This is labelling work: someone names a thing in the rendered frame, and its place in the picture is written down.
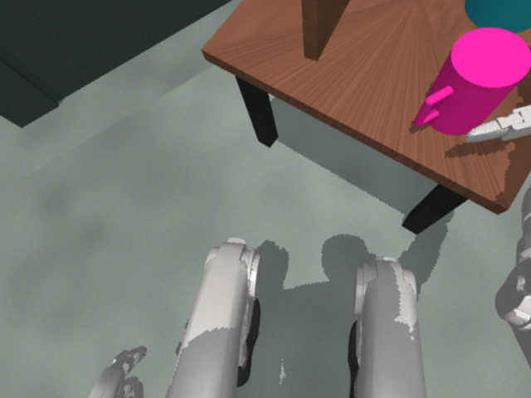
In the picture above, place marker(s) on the right robot hand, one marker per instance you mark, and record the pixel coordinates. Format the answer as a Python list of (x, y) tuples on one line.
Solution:
[(516, 124)]

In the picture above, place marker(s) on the left robot foot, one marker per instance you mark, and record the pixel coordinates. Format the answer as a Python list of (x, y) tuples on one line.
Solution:
[(245, 370)]

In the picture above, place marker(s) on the right robot arm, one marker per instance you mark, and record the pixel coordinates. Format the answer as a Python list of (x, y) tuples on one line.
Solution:
[(513, 300)]

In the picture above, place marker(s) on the left robot hand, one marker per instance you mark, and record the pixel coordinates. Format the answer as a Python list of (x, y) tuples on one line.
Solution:
[(111, 382)]

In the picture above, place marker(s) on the sofa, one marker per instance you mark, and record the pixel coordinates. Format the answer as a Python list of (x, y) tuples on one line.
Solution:
[(49, 49)]

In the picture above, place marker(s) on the coffee table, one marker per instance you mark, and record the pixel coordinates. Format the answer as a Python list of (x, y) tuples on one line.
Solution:
[(370, 83)]

